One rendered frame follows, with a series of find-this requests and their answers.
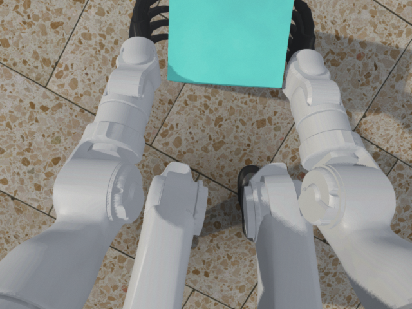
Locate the robot right hand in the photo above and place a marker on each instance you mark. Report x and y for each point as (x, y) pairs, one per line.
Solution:
(303, 30)

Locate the robot left upper arm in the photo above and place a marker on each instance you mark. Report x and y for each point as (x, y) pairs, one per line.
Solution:
(57, 269)

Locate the right robot forearm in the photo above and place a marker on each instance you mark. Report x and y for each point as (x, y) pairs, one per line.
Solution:
(320, 117)

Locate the carton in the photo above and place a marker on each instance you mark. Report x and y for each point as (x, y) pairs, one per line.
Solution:
(228, 42)

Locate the left robot forearm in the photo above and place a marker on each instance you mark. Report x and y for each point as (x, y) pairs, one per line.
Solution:
(117, 132)

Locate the robot right thigh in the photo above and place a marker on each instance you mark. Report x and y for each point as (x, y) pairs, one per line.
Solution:
(287, 273)

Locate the robot left hand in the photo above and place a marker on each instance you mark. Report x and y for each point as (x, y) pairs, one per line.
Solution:
(141, 26)

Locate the robot right foot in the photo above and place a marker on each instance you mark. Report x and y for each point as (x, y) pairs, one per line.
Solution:
(244, 176)

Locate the robot right upper arm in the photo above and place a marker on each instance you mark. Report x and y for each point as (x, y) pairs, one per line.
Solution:
(353, 207)

